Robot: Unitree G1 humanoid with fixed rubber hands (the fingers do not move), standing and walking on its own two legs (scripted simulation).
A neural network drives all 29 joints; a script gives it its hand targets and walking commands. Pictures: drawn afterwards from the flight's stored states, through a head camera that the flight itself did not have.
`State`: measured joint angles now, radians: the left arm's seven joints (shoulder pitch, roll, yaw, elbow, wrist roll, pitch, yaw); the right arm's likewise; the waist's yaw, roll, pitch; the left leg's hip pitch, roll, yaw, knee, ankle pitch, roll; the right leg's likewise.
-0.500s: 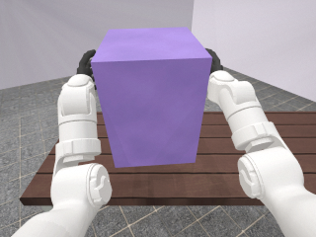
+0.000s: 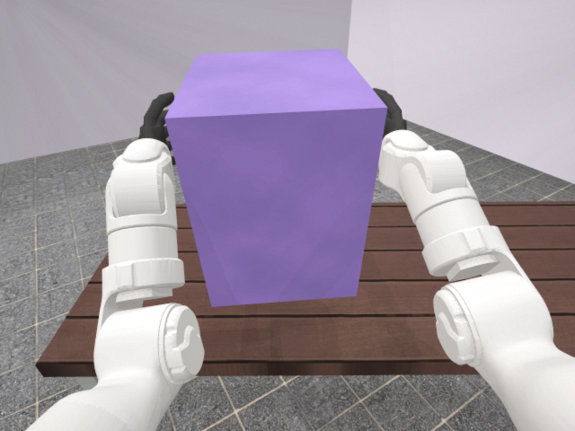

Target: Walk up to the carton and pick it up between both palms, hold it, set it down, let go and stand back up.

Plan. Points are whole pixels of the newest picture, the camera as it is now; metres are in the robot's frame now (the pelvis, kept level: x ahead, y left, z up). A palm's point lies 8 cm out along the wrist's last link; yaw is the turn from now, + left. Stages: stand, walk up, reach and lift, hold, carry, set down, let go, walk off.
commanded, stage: hold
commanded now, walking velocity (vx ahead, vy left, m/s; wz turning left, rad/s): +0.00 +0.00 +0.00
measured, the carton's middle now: (276, 175) +0.40 -0.01 +0.24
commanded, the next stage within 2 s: none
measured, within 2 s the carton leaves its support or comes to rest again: neither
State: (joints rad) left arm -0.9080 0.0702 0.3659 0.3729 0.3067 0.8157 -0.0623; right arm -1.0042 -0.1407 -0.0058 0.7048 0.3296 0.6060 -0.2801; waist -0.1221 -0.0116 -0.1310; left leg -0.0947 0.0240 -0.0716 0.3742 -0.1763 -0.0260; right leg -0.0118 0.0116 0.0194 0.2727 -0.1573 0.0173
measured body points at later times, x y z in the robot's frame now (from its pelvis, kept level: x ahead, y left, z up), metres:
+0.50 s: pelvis -0.01 +0.00 +0.00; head -0.10 +0.02 +0.44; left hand +0.38 +0.15 +0.30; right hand +0.37 -0.16 +0.29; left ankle +0.03 +0.13 -0.75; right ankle +0.00 -0.13 -0.75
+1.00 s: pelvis +0.00 +0.00 +0.00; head -0.09 +0.02 +0.44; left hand +0.39 +0.14 +0.30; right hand +0.37 -0.16 +0.29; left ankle +0.03 +0.13 -0.75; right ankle +0.00 -0.13 -0.75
